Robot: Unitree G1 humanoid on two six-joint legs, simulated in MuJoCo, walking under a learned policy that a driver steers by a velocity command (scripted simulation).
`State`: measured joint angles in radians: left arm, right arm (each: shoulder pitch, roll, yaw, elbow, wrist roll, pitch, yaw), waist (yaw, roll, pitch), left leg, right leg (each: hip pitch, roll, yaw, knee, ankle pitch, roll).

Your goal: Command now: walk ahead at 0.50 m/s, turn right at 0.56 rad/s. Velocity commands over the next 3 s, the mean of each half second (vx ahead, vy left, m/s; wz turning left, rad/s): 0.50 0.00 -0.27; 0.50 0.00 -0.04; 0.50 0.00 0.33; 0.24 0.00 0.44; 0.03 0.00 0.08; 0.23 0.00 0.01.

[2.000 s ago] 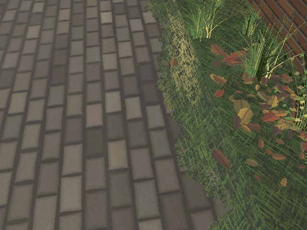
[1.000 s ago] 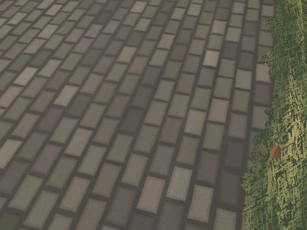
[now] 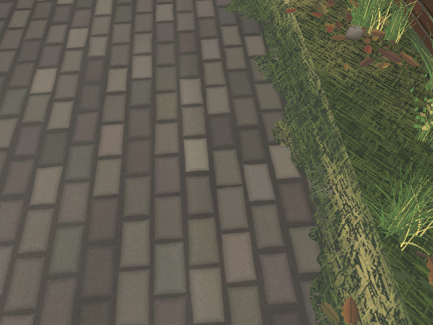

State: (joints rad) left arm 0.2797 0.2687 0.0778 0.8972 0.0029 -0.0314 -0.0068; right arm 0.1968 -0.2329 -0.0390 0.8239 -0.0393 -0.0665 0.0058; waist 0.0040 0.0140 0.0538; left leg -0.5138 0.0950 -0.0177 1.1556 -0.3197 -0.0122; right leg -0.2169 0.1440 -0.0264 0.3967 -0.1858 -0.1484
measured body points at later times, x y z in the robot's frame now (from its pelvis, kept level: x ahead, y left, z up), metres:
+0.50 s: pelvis +0.29 +0.06 +0.00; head +0.31 +0.07 +0.45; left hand +0.36 +0.32 -0.14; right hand +0.35 -0.22 -0.11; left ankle +0.33 +0.13 -0.74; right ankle +0.19 -0.05 -0.65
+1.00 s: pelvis +0.54 -0.02 +0.00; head +0.56 -0.04 +0.45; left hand +0.70 +0.21 -0.11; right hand +0.51 -0.28 -0.15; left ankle +0.44 +0.11 -0.65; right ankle +0.59 -0.10 -0.74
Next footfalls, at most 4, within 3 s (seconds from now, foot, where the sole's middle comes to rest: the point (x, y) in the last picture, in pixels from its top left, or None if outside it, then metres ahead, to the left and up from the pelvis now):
0.34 left None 0.37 0.12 -0.78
0.88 right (262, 274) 0.63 -0.11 -0.78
1.44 left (216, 196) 0.93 0.04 -0.78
1.94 right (241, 147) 1.17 -0.05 -0.78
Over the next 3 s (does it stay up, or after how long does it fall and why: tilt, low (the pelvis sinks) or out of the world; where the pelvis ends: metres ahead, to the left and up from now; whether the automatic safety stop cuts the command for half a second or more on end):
stays up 1.17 0.00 0.00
